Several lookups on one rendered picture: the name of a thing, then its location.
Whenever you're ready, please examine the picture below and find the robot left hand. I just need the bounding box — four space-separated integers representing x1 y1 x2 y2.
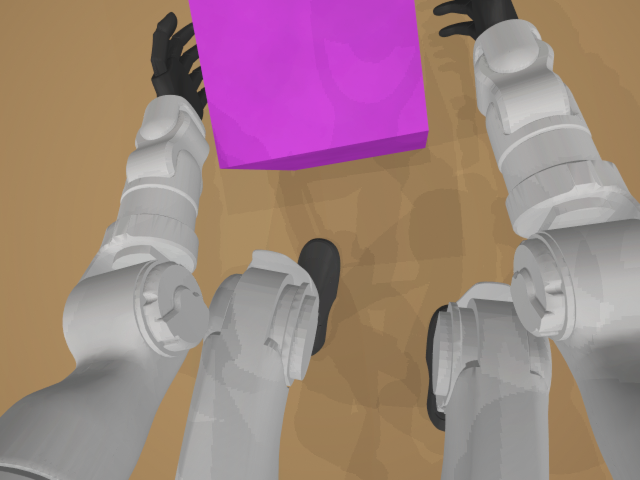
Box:
151 12 207 121

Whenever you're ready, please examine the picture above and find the right robot upper arm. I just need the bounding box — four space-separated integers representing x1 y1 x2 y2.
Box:
510 219 640 480

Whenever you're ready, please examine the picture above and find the robot right forearm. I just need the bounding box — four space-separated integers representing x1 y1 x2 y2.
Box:
473 19 640 239

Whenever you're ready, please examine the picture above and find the left robot shin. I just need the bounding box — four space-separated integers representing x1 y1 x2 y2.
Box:
203 250 319 343

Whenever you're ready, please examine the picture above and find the carton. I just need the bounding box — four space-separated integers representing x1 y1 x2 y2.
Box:
188 0 429 170

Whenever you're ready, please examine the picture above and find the robot right foot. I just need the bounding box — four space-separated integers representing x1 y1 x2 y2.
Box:
426 305 448 432

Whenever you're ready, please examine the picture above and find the robot left forearm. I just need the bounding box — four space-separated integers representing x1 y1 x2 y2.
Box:
63 95 210 343

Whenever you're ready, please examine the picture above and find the left robot upper arm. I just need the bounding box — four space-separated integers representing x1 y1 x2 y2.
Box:
0 259 209 480

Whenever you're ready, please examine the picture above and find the robot right hand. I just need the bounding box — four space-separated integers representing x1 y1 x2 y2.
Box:
433 0 518 41

